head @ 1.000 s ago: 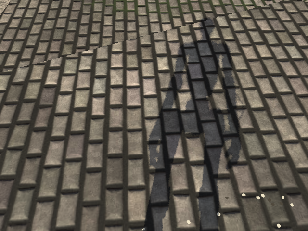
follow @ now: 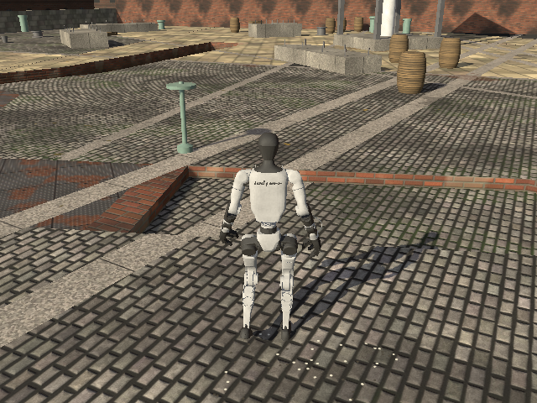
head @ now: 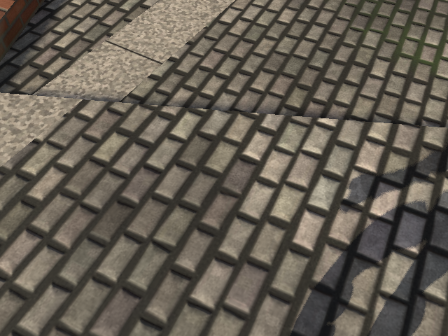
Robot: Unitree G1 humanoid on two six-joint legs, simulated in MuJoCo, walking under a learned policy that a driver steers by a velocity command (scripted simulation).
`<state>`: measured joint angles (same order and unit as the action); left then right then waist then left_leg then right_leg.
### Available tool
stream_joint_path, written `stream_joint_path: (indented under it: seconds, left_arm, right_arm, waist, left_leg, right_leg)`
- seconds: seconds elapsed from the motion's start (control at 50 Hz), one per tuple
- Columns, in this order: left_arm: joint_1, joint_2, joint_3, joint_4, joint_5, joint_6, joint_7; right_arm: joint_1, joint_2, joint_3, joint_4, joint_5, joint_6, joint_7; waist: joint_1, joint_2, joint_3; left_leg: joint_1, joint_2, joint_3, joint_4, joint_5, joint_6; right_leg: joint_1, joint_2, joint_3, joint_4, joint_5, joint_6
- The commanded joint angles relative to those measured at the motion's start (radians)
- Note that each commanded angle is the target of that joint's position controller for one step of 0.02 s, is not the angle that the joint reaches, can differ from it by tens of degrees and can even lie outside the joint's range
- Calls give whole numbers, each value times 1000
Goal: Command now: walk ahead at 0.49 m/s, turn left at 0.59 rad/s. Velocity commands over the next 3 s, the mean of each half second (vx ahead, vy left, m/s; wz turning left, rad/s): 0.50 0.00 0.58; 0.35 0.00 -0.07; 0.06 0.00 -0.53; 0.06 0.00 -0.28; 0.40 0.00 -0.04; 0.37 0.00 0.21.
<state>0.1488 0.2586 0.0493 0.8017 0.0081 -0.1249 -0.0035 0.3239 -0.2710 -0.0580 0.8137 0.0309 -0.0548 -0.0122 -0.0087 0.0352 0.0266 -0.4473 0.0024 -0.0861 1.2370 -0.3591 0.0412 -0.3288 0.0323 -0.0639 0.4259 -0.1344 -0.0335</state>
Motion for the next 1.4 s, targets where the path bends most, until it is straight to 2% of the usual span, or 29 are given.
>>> stream_joint_path:
  seconds: [0.02,0.1,0.18,0.28,0.32,0.36,0.38,0.4,0.42,0.44,0.48,0.5,0.6,0.74,0.82,0.88,0.9,0.92,0.94,0.96,1.0,1.04,1.12,1.18,1.28,1.34,1.36,1.38,1.4]
  left_arm:
    - [33,85,23,-19,1,-12,-5]
    - [54,139,44,10,-5,-18,-6]
    - [72,168,48,18,-8,-2,-1]
    - [140,215,58,40,-30,28,2]
    - [137,238,65,40,-37,44,6]
    - [114,248,67,30,-39,62,15]
    - [129,210,52,16,-22,62,21]
    - [202,61,5,-45,21,39,9]
    - [142,114,5,-70,-14,-7,-5]
    - [37,181,23,-99,-52,-26,-14]
    - [42,158,15,-77,-25,-30,-5]
    - [62,165,23,-68,-15,-16,-4]
    - [32,103,13,-77,1,31,-3]
    - [-135,65,-6,-113,-14,22,-32]
    - [-134,88,5,-138,-14,18,-60]
    - [71,166,44,-106,-2,16,-67]
    - [171,236,63,-102,5,17,-55]
    - [170,301,66,-127,18,23,-46]
    - [189,241,56,-138,5,34,-40]
    - [124,204,51,-168,-7,48,-33]
    - [43,154,34,-193,-22,79,-16]
    - [9,163,37,-203,-7,93,-11]
    - [19,200,56,-207,-4,106,7]
    - [4,205,61,-222,-18,130,24]
    - [20,197,63,-232,-15,155,30]
    - [6,185,61,-240,-28,167,32]
    - [27,154,52,-242,-30,168,32]
    - [66,104,40,-259,-27,163,27]
    - [35,165,60,-275,-20,146,22]
  right_arm:
    - [21,-32,-14,-87,3,5,5]
    - [-61,-31,-9,-148,-10,16,6]
    - [-184,-27,-2,-191,-7,0,35]
    - [-320,-39,-2,-267,-3,4,64]
    - [-303,-64,-14,-284,-8,7,69]
    - [-94,-130,-55,-238,-9,11,64]
    - [104,-209,-96,-185,-6,18,46]
    - [113,-343,-117,-187,-1,17,32]
    - [145,-296,-97,-226,-9,-1,38]
    - [122,-222,-76,-211,-20,-15,45]
    - [-14,-141,-49,-225,-17,-18,43]
    - [-67,-107,-35,-239,-26,-20,41]
    - [-46,-134,-36,-196,-27,-39,23]
    - [16,-141,-28,-118,-36,-39,7]
    - [-3,-154,-30,-94,-37,-23,-2]
    - [-63,-170,-36,-115,-25,6,-25]
    - [-44,-153,-26,-140,-44,5,-32]
    - [109,-48,4,-159,-74,-6,-19]
    - [134,-109,5,-141,-55,-17,-3]
    - [38,-159,-7,-161,-25,-14,5]
    - [-89,-155,-8,-192,-37,10,-11]
    - [-69,-134,-10,-203,-41,37,-21]
    - [-48,-91,2,-183,-48,41,-40]
    - [-92,-93,-2,-186,-41,49,-42]
    - [-146,-97,-11,-201,-29,26,-27]
    - [-85,-105,-25,-180,-21,8,-15]
    - [-60,-153,-41,-177,-33,7,-17]
    - [-97,-248,-62,-193,-64,20,-23]
    - [-95,-227,-64,-193,-93,22,-18]
  waist:
    - [3,-106,-37]
    - [4,-77,-8]
    - [46,-75,7]
    - [89,-87,48]
    - [60,-108,28]
    - [-68,-111,-93]
    - [-150,-45,-196]
    - [-51,251,-249]
    - [-96,199,-438]
    - [-116,109,-313]
    - [-30,-20,-170]
    - [8,-8,-144]
    - [25,-3,-73]
    - [-58,23,15]
    - [-47,43,-11]
    - [63,44,-128]
    - [94,-52,-233]
    - [-4,-309,-360]
    - [42,-248,-518]
    - [64,-165,-424]
    - [41,-13,-217]
    - [-14,-69,-143]
    - [-15,-122,-188]
    - [2,-139,-196]
    - [35,-198,-159]
    - [-9,-205,-149]
    - [-7,-151,-163]
    - [49,125,-142]
    - [20,258,-126]
  left_leg:
    - [-185,127,-27,-8,56,-1]
    - [-273,149,-26,-149,178,-16]
    - [-247,132,33,-389,383,-10]
    - [-241,101,107,-553,312,22]
    - [-176,55,152,-585,202,56]
    - [116,-48,218,-659,198,110]
    - [440,-28,121,-669,229,158]
    - [766,250,-417,-748,137,311]
    - [863,354,-791,-931,6,408]
    - [810,322,-647,-941,76,343]
    - [514,249,-382,-927,277,266]
    - [405,217,-307,-948,378,249]
    - [268,176,-144,-1036,543,250]
    - [308,148,30,-1033,574,154]
    - [428,191,56,-910,747,124]
    - [459,141,97,-593,966,59]
    - [303,74,133,-314,704,2]
    - [-83,-114,118,78,-226,-82]
    - [-174,-109,-54,229,-308,-90]
    - [-235,-53,-71,239,-229,-82]
    - [-245,7,-31,116,-115,-84]
    - [-136,19,-15,-36,-80,-86]
    - [-66,-8,5,-245,-24,-118]
    - [-51,-16,-12,-337,61,-124]
    - [0,-37,-19,-524,44,-102]
    - [155,-39,6,-803,146,-61]
    - [273,72,-64,-866,184,-23]
    - [357,295,-288,-895,336,100]
    - [299,413,-441,-938,460,220]
  right_leg:
    - [157,-288,263,-272,24,-173]
    - [172,-306,133,-309,160,-197]
    - [215,-272,-8,-289,205,-155]
    - [345,-318,-59,-240,190,-115]
    - [391,-329,-92,-145,409,-94]
    - [353,-287,-157,167,707,-56]
    - [142,-248,-165,456,566,-12]
    - [-326,-75,-133,834,-325,53]
    - [-465,-9,126,1000,-464,45]
    - [-563,-61,157,1005,-364,24]
    - [-454,-151,140,838,-211,12]
    - [-372,-178,145,778,-177,16]
    - [-337,-172,107,583,-17,68]
    - [-279,-109,54,201,328,33]
    - [-267,-59,51,143,199,-14]
    - [-46,22,-1,43,172,-65]
    - [195,-103,164,63,531,-127]
    - [550,-373,573,116,930,-332]
    - [646,-412,736,45,774,-399]
    - [554,-364,631,19,566,-354]
    - [267,-279,498,-54,337,-273]
    - [67,-213,446,-114,244,-243]
    - [20,-175,397,-95,324,-234]
    - [2,-152,432,-105,49,-195]
    - [29,-144,530,-90,-104,-168]
    - [29,-107,556,-25,-61,-126]
    - [-49,-60,514,54,-150,-82]
    - [-235,83,329,264,-386,-15]
    - [-334,110,216,512,-486,33]
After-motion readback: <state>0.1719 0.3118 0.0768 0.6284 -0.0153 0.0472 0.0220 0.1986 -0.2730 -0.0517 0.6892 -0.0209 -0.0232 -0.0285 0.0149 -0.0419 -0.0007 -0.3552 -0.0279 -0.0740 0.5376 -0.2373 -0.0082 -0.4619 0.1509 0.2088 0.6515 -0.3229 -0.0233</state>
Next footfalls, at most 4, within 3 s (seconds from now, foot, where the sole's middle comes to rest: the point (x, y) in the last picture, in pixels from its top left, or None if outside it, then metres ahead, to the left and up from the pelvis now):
0.38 left None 0.34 0.19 -0.77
0.90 right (206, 268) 0.68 0.09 -0.77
1.36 left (136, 279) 0.64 0.30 -0.77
1.76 right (218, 301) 0.57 0.05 -0.77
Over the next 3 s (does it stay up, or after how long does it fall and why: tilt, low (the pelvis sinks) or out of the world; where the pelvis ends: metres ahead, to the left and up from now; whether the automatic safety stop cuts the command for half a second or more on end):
stays up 1.00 0.07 0.01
